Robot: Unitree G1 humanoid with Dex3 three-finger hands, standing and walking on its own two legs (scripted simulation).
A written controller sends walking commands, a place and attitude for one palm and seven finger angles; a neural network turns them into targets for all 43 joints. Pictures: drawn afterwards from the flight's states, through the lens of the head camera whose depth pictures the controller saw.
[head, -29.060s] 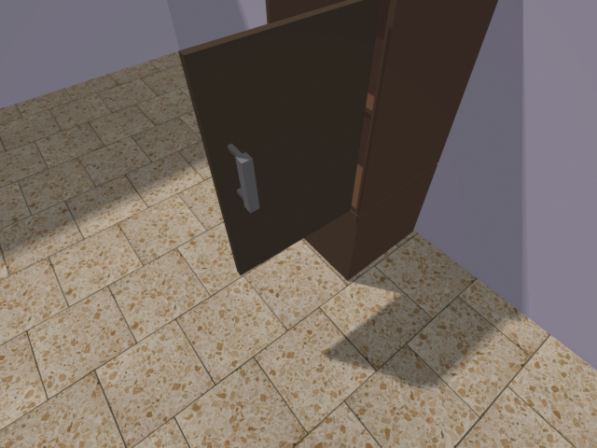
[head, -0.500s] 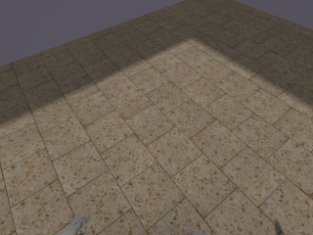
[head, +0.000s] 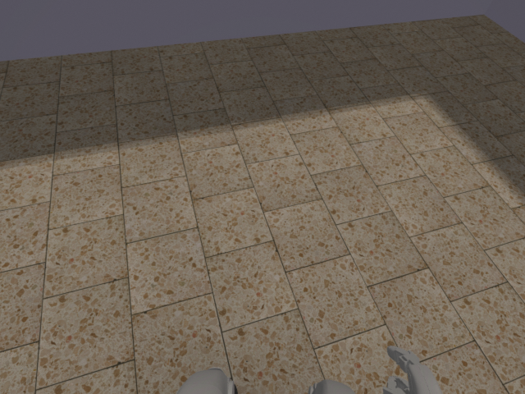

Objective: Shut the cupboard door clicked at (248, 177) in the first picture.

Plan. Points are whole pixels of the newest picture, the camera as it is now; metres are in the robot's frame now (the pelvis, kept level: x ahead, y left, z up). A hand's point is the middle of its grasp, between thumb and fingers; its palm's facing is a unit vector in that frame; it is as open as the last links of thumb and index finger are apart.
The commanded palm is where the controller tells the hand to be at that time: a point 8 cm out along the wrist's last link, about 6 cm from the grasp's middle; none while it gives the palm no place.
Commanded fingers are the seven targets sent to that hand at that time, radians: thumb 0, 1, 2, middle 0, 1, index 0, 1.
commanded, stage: turn to face it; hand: left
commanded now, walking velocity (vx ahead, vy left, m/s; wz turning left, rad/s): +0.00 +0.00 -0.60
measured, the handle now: out of the picture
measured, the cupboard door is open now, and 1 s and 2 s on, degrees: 61 61 61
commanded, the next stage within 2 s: none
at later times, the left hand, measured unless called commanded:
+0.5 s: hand (182, 349) +0.19 +0.16 -0.15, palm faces -0.21 -0.95 -0.23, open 7.4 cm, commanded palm none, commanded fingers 0.00 0.90 0.90 -0.20 -0.30 -0.20 -0.30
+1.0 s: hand (225, 262) +0.36 +0.11 -0.14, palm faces -0.55 -0.79 -0.28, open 7.4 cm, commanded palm none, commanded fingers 0.00 0.90 0.90 -0.20 -0.30 -0.20 -0.30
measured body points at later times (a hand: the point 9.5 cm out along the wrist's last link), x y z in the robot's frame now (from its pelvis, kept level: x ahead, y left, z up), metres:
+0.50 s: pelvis +0.09 -0.02 +0.01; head +0.14 -0.03 +0.46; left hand +0.20 +0.21 -0.13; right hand +0.10 -0.29 -0.13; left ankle +0.10 +0.11 -0.66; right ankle +0.07 -0.12 -0.72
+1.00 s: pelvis +0.12 +0.00 +0.00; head +0.16 -0.03 +0.45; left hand +0.38 +0.15 -0.12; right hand +0.01 -0.25 -0.14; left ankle +0.17 +0.12 -0.72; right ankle +0.05 -0.10 -0.73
